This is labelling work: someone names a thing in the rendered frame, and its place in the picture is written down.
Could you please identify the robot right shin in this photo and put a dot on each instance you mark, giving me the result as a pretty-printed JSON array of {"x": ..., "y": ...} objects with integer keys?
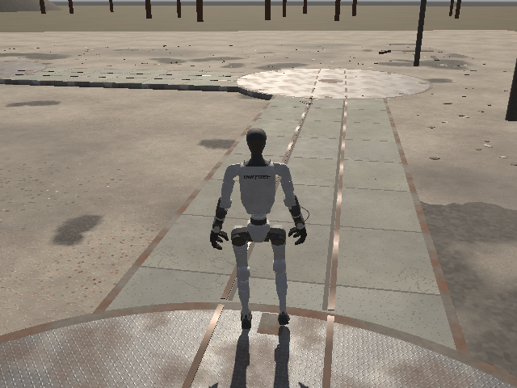
[{"x": 281, "y": 287}]

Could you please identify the left robot upper arm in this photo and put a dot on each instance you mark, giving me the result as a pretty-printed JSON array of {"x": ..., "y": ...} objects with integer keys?
[{"x": 227, "y": 186}]

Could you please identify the left robot forearm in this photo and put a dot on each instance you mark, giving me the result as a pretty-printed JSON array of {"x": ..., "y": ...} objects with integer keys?
[{"x": 219, "y": 218}]

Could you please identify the right robot hand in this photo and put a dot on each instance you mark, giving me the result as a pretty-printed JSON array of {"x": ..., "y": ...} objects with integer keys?
[{"x": 298, "y": 233}]

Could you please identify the right robot thigh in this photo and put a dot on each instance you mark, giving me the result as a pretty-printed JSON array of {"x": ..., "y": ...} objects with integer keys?
[{"x": 278, "y": 242}]

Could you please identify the right robot forearm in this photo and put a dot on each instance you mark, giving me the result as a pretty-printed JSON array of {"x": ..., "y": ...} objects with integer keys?
[{"x": 297, "y": 215}]

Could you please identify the left robot hand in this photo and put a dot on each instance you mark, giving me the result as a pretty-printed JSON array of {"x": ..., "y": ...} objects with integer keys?
[{"x": 214, "y": 237}]

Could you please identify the right robot upper arm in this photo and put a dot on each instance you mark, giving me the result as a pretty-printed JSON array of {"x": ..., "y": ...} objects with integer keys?
[{"x": 282, "y": 170}]

